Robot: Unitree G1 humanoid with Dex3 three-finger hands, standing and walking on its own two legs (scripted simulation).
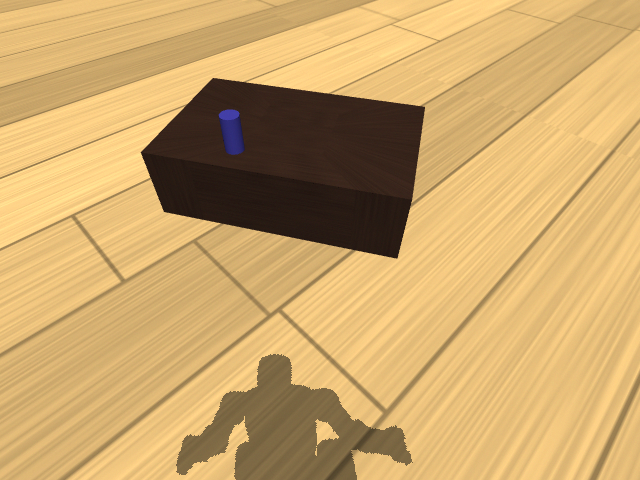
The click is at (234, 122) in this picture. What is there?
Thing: squat round
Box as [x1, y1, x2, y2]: [219, 109, 244, 154]
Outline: 228,109 219,113 219,119 225,150 228,153 236,154 244,149 239,114 235,110
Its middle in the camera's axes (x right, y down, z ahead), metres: -0.34 -0.40 +1.52
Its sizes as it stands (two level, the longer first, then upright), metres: 0.077 0.077 0.154
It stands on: a support 0.33 m high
